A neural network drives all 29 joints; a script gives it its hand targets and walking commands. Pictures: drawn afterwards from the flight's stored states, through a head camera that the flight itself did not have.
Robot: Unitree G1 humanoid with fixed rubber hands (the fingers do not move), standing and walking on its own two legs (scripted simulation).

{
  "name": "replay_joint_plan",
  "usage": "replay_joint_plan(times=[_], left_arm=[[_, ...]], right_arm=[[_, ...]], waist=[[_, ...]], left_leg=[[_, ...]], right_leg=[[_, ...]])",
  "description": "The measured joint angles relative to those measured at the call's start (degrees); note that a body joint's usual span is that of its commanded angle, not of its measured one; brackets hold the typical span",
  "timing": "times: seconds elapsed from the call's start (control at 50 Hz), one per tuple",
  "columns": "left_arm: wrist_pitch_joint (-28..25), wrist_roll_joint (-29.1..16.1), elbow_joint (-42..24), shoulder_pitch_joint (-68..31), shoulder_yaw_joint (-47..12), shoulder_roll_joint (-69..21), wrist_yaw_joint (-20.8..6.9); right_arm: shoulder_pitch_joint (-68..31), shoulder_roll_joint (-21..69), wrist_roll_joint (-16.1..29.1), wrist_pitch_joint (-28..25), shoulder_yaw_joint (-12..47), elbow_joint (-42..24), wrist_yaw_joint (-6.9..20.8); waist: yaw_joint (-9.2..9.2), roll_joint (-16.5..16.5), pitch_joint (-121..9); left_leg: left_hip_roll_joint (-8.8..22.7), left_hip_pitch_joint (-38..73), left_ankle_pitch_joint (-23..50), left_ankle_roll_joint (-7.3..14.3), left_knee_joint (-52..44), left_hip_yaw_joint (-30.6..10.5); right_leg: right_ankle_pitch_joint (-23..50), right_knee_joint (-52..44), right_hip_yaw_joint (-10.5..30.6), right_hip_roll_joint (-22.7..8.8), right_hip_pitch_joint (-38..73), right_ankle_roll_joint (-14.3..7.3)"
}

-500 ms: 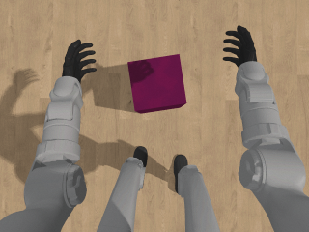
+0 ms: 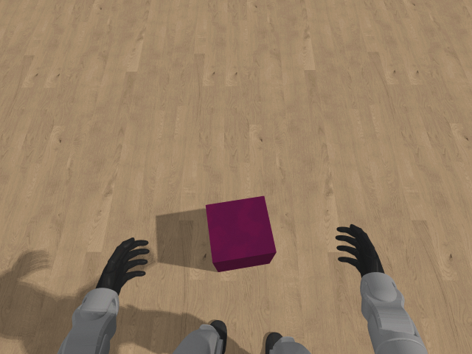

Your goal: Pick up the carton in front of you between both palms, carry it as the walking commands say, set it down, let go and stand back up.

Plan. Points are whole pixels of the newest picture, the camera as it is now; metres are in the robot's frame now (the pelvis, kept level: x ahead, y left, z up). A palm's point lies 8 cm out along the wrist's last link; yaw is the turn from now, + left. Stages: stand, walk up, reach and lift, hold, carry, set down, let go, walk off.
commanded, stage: let go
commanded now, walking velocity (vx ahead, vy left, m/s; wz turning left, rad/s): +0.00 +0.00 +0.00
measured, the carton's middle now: (239, 236) +0.44 +0.03 -0.63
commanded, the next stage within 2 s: stand in 0.72 s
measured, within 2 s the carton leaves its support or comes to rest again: neither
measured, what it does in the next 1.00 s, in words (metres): stands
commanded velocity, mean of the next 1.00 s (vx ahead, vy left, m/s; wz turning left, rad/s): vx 0.00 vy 0.00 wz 0.00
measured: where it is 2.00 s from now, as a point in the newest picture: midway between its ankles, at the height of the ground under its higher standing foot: outside the picture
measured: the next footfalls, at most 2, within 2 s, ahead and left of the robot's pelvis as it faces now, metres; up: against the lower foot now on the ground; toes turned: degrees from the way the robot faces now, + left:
none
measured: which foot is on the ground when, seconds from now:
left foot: down 0.00-1.00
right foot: down 0.00-1.00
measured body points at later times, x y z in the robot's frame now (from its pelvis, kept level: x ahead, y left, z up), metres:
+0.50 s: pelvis +0.01 -0.03 +0.02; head +0.03 -0.02 +0.47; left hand +0.19 +0.21 -0.06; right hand +0.19 -0.26 -0.05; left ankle +0.01 +0.10 -0.72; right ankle -0.02 -0.12 -0.72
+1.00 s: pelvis +0.05 +0.00 +0.01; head +0.05 +0.01 +0.46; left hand +0.15 +0.25 -0.10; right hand +0.14 -0.27 -0.09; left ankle +0.01 +0.10 -0.72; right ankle -0.02 -0.13 -0.72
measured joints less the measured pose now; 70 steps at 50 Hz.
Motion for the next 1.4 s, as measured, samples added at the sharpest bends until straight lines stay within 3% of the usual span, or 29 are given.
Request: replay_joint_plan(times=[0.16,0.32,0.54,0.72,0.82,0.92,1.4], left_arm=[[0.01,-0.73,-2.93,11.19,-2.58,0.64,0.14],[3.22,0.65,-3.03,13.34,-2.38,1.58,-0.19],[7.14,2.62,-3.11,12.14,-1.53,1.22,-0.23],[12.12,2.36,-6.16,12.15,-2.34,2.21,2.77],[1.1,4.19,1.92,14.85,-2.93,3.56,5.12],[-3.64,3.74,8.77,17.58,-3.54,4.18,5.29],[-1.77,2.06,19.56,20.57,-5.13,4.25,7.18]], right_arm=[[12.81,-1.07,1.28,-0.5,2.75,-4.02,1.15],[19.75,-1.71,2.39,2.71,4.95,-7.35,2.9],[20.37,-1.85,2.54,6.76,5.83,-9.25,4.06],[20.78,-2.07,3.41,5.51,6.47,-7.69,2.01],[22.95,-3.08,0.18,-0.11,6.61,-0.04,-0.02],[25.5,-4.18,0.74,-3.58,6.29,5.59,0.1],[27.84,-3.5,2.09,-1.88,8.36,13.97,-1.52]], waist=[[-1.19,0.21,2.59],[-3.41,-1.69,4.92],[-4.07,-2.12,7.79],[-3.84,-1.42,7.1],[-3.6,-2.59,1.13],[-3.91,-3.24,-1.33],[-3.94,-2.53,-2.71]], left_leg=[[0.23,16.62,1.11,-0.68,-7.44,-0.59],[0.88,27.9,1.2,-1.56,-10.76,-1.32],[1.49,33.38,-0.05,-1.72,-9.87,-0.95],[0.68,32.45,-1.24,-0.9,-7.34,-1.02],[0.69,27.32,-2.02,-0.93,-6.29,0.36],[0.47,24.92,-3.23,-0.28,-5.31,0.82],[-0.17,25.48,-7.64,0.99,-2.09,1.63]], right_leg=[[0.74,-6.66,-0.36,-0.12,16.3,-0.88],[0.59,-9.62,-1.13,0.34,27.53,-1.99],[0.07,-9.72,-1.05,0.86,33.32,-2.29],[-0.98,-7.94,-1.37,0.12,32.91,-1.48],[-1.89,-6.22,-1.4,-0.69,27.27,-0.83],[-3.02,-5.39,-1.03,-0.95,24.88,-0.56],[-6.77,-3.4,-0.77,-1.82,25.95,0.36]])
